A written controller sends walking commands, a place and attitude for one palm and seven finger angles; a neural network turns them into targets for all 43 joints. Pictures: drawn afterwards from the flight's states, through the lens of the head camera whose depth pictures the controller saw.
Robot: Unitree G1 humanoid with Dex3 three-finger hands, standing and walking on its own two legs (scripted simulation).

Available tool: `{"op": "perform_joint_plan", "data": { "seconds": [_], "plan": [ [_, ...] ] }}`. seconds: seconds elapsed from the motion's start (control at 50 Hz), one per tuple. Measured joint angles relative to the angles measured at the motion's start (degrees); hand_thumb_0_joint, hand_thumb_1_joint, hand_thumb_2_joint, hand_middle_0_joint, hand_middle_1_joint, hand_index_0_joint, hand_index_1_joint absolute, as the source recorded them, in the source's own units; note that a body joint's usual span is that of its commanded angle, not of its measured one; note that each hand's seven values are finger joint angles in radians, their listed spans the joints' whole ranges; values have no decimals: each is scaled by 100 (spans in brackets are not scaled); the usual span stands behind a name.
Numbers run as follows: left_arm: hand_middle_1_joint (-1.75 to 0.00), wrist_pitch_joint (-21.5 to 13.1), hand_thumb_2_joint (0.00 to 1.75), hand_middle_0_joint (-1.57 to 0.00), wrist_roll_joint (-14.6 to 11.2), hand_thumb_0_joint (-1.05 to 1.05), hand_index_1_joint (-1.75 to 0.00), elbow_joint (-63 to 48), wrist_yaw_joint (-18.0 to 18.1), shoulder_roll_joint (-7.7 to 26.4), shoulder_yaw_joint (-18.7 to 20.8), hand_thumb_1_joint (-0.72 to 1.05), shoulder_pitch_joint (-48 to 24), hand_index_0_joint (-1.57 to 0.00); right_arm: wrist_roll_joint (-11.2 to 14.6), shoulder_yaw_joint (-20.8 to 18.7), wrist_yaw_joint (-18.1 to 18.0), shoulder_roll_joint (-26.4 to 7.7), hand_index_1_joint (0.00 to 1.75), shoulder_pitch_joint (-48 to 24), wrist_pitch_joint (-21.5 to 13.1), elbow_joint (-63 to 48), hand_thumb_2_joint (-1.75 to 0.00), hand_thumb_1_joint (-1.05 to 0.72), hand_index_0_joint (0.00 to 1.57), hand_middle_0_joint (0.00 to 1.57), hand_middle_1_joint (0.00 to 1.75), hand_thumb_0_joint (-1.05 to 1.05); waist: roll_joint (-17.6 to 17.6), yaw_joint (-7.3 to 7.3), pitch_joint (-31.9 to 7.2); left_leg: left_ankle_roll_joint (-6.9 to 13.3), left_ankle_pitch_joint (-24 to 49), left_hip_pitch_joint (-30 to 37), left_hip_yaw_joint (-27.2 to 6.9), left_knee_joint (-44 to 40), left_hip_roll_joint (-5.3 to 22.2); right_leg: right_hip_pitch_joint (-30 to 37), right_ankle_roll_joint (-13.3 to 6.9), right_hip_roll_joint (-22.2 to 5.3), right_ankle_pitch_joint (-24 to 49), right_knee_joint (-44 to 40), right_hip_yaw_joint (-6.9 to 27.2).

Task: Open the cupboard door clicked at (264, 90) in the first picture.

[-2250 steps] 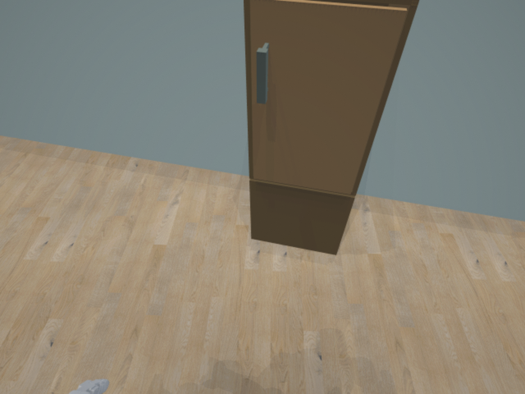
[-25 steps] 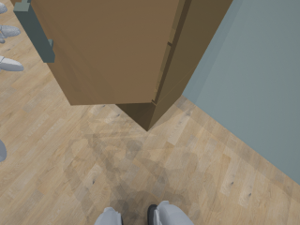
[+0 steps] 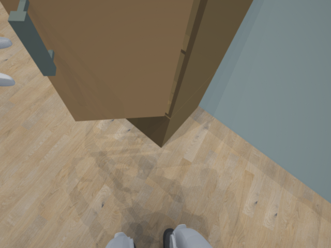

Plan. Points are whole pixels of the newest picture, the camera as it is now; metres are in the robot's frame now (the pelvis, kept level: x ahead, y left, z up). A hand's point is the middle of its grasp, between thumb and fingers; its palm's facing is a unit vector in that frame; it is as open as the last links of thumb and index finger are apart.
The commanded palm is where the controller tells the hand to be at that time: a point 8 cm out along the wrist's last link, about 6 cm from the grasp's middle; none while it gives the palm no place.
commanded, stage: move the hooked fingers beside the handle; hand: left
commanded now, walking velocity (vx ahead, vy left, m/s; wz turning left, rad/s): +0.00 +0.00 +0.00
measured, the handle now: (37, 40) +0.55 +0.22 +0.12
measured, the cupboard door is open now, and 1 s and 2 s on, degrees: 47 48 48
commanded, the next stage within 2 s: slide the fingers in behind the handle in 0.14 s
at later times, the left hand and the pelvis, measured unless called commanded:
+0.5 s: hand (7, 49) +0.51 +0.27 +0.12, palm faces +0.02 -1.00 +0.01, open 14.0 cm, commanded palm +0.49 +0.31 +0.12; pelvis +0.00 +0.00 +0.00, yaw +0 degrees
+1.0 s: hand (11, 57) +0.49 +0.26 +0.12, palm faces +0.08 -1.00 -0.02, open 14.6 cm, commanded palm +0.48 +0.28 +0.12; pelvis +0.00 -0.01 +0.00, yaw +2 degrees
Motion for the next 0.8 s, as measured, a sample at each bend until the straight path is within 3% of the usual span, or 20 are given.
{"op": "perform_joint_plan", "data": {
  "seconds": [0.16, 0.32, 0.54, 0.8],
  "plan": [
    [-120, -147, 30, -30, -48, -1, -120, -235, 118, -315, -146, -50, -65, -30, -47, -56, -7, -19, 30, -234, -63, 12, -90, -91, 21, 20, 30, 0, -32, 48, 0, -1, -1, -47, -60, 49, -35, -10, 11, -34, -15, 27, -57],
    [-120, -13, 30, -30, 88, -1, -120, -153, 318, -317, -269, -50, -166, -30, -44, -40, -15, 4, 30, -297, -92, -80, -90, -91, 21, 20, 30, 0, 5, -14, 2, 4, -9, -59, -53, 67, -42, -30, 17, -41, -25, 56, -48],
    [-120, -85, 30, -29, -38, -1, -120, -331, 470, -559, -169, -50, 62, -30, -48, -20, 64, 86, 30, -112, -55, 10, -90, -91, 21, 20, 30, 0, 39, 21, -37, -10, -8, 74, -4, -2, -19, 59, -4, -15, -29, 33, 4],
    [-118, -179, 30, -23, -235, -1, -116, -539, 768, -949, -458, -50, 356, -22, -50, -125, 101, 49, 30, -94, -94, 206, -90, -91, 21, 20, 30, 0, 41, 174, -53, -42, 37, 301, -59, -104, -48, 292, -36, -36, -34, -26, -46]
  ]
}}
